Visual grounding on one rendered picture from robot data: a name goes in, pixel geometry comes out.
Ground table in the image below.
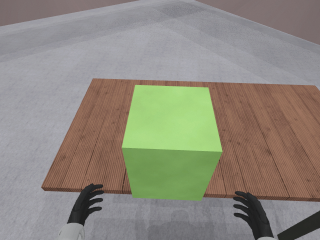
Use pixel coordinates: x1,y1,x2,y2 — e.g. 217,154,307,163
41,78,320,240

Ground robot left hand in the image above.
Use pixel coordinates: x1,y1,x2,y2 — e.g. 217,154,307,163
67,183,104,226

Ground left robot forearm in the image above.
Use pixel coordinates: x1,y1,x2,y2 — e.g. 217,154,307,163
55,222,85,240

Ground robot right hand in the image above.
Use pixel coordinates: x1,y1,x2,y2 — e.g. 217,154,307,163
233,191,274,240

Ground carton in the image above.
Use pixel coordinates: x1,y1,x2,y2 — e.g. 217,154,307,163
122,85,223,201

